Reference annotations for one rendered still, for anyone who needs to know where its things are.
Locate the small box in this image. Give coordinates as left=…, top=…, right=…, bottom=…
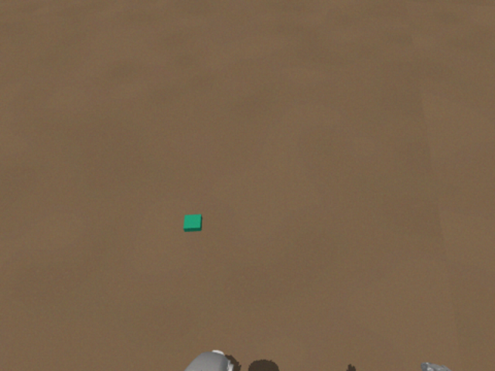
left=183, top=214, right=202, bottom=232

